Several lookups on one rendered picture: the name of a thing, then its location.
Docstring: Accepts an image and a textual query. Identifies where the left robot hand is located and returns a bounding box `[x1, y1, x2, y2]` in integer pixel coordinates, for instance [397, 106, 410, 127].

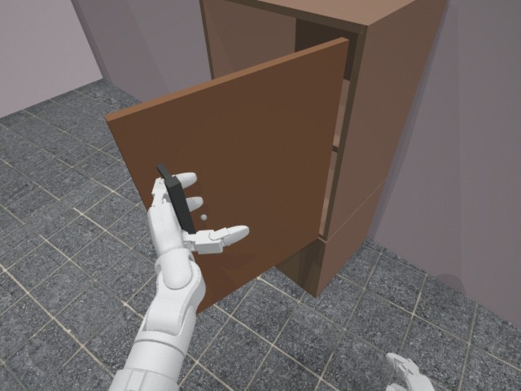
[147, 173, 249, 258]

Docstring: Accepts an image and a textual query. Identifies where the cupboard door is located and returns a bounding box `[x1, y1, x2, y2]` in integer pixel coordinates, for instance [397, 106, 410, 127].
[104, 37, 349, 315]

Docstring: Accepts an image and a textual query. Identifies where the handle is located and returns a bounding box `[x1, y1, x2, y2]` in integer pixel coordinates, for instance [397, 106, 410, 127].
[156, 163, 196, 243]

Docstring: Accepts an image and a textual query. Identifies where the left robot forearm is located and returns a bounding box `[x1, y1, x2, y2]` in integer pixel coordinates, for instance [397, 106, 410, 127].
[108, 248, 206, 391]

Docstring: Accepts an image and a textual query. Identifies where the right robot hand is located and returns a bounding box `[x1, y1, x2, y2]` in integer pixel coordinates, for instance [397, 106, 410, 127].
[386, 353, 435, 391]

